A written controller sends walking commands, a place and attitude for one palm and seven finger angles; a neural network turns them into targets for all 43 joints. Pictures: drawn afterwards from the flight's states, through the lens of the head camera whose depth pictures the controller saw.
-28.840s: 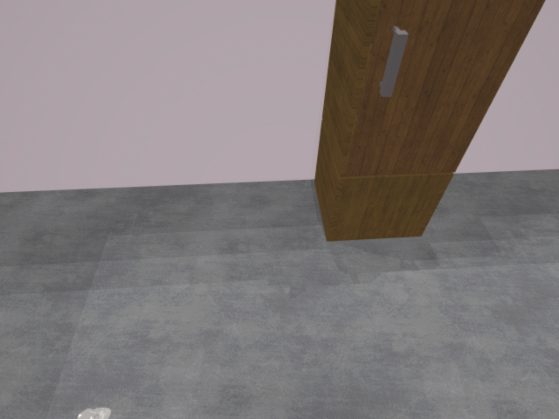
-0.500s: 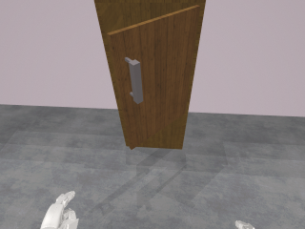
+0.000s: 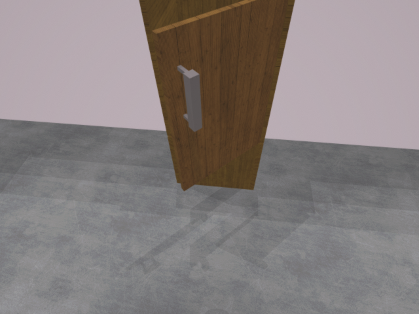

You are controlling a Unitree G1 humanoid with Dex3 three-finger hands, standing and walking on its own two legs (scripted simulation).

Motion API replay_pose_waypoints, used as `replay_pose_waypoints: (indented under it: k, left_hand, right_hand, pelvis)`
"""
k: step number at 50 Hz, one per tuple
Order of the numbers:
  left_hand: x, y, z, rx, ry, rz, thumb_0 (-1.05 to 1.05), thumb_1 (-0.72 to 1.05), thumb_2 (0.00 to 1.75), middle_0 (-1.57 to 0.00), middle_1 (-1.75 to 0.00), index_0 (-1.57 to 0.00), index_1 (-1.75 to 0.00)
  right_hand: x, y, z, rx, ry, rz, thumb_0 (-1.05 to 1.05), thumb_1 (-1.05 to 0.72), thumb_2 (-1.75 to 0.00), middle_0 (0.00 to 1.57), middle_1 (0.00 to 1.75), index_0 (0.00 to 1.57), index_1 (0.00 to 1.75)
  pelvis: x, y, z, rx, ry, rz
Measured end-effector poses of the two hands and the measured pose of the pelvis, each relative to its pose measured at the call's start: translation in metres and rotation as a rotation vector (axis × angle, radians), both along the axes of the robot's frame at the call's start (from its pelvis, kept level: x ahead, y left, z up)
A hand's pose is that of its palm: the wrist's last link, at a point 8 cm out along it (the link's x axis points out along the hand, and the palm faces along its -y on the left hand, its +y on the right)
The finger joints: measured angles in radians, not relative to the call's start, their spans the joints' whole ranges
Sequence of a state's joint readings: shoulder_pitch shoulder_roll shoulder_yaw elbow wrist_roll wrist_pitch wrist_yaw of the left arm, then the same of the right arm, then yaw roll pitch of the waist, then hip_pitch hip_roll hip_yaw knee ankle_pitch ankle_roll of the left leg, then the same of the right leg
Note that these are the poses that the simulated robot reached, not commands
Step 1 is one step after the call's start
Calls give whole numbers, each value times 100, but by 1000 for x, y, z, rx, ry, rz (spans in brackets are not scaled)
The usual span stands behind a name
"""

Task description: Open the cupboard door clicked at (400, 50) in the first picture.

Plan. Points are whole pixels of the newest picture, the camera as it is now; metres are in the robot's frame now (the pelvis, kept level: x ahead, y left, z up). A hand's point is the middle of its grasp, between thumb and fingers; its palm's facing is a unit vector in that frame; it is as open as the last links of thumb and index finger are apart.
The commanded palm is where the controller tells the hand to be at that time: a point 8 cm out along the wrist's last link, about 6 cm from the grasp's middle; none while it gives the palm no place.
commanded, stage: let the arm hang, fingers relaxed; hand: left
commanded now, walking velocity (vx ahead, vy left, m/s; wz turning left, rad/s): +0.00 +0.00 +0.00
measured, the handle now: (188, 99) +0.58 +0.09 +0.08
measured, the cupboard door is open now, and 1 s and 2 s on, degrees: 45 45 45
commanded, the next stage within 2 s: look to check the result in 0.42 s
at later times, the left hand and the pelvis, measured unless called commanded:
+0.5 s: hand out of the picture +0.04 +0.18 -0.17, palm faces +0.02 -0.97 -0.23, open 7.4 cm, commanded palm none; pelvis +0.01 -0.01 +0.00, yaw +0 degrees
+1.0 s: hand out of the picture +0.04 +0.19 -0.17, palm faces +0.01 -0.97 -0.26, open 7.4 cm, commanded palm none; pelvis +0.01 -0.01 +0.00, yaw -1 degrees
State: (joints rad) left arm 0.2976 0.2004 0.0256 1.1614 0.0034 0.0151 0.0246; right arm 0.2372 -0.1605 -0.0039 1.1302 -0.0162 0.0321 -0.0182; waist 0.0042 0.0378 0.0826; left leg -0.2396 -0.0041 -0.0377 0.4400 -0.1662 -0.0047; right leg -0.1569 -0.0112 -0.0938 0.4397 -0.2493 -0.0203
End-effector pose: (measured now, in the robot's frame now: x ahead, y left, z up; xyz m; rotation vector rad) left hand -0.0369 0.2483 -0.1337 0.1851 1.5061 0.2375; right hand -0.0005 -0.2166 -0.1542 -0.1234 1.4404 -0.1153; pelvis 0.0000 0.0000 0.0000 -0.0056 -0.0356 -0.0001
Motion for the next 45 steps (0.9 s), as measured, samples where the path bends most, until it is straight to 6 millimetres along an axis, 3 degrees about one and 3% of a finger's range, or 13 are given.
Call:
replay_pose_waypoints:
  k: [11,17,33,45]
  left_hand:
    - [59,-17,-4,-36,-161,-47,1,91,90,-20,-30,-20,-30]
    - [77,-23,-3,-44,-201,-63,1,91,90,-20,-30,-20,-30]
    - [65,-16,0,-11,-134,-58,1,91,90,-20,-30,-20,-30]
    - [69,-13,1,-6,-136,-60,1,91,90,-20,-30,-20,-30]
  right_hand:
    - [23,-16,5,-32,-79,6,1,-91,-89,20,30,20,30]
    - [27,-21,7,-39,-89,3,0,-91,-89,20,30,20,30]
    - [19,-31,7,-46,-37,-6,0,-91,-89,20,30,20,30]
    - [34,-41,11,-67,-62,6,0,-91,-89,20,30,20,30]
  pelvis:
    - [2,-3,1,7,-7,-3]
    - [4,-7,2,6,-8,-4]
    - [9,-14,3,5,-4,-11]
    - [13,-15,4,5,-4,-12]
